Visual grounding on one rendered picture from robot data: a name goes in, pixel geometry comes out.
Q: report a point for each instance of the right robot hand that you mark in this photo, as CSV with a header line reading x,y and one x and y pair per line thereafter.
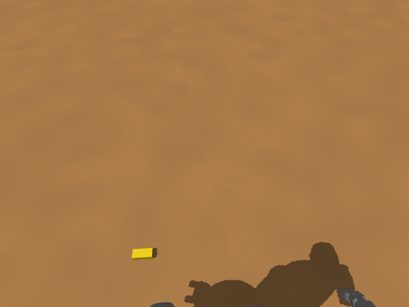
x,y
355,298

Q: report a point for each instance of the small box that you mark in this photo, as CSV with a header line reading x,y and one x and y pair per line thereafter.
x,y
141,254

